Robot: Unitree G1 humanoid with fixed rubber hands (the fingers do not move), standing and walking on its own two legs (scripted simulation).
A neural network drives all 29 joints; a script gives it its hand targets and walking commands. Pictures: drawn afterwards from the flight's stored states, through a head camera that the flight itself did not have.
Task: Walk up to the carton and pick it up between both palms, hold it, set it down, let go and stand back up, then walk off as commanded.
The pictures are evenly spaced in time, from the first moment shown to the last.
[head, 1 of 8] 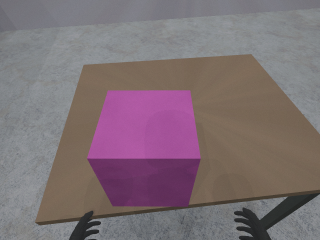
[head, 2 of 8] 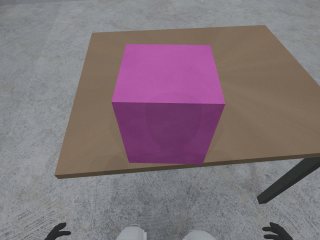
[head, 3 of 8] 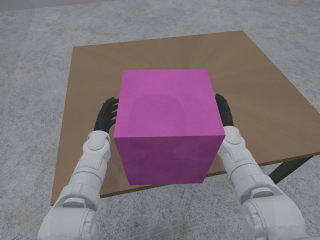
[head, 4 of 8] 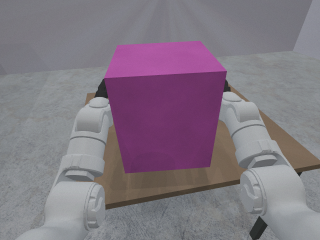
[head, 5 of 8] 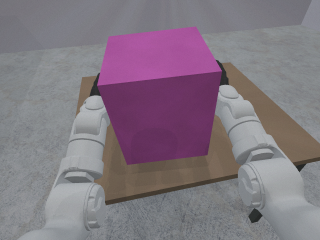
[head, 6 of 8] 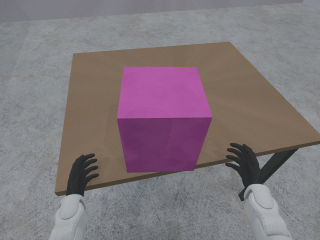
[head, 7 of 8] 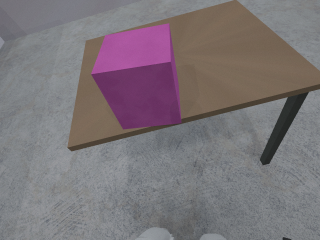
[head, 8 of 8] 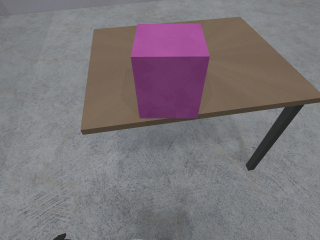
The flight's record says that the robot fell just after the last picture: no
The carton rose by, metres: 0.21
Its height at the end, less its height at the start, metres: +0.00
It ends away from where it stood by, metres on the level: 0.01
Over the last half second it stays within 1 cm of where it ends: yes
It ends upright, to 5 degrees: yes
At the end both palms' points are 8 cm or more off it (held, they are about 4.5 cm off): yes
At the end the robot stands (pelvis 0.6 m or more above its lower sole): yes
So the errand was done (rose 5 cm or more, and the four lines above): yes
